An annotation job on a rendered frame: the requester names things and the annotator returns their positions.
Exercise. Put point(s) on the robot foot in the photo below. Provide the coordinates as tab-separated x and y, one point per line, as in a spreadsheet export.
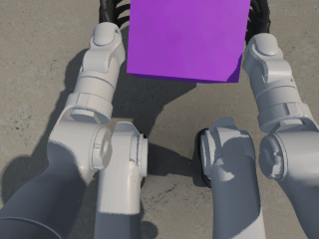
143	180
205	180

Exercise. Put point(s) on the carton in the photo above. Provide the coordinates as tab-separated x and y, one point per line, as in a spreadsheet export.
194	41

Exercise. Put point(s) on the robot right foot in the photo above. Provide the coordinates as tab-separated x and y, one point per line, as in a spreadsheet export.
205	180

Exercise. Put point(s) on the robot right forearm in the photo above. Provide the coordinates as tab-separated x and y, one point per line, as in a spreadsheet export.
275	92

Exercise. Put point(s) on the robot left forearm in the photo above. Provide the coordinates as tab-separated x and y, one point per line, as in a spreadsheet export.
91	100

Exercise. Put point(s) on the robot left upper arm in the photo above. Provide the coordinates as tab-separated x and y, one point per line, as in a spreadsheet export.
47	207

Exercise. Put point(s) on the right robot hand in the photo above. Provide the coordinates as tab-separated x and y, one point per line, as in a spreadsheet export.
259	22

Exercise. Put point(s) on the robot left foot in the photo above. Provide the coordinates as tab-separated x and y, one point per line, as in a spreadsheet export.
143	180

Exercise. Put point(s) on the robot right upper arm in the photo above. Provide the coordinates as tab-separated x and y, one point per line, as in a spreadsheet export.
292	159

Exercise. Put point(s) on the left robot hand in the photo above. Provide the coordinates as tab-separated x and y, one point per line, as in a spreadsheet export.
109	13

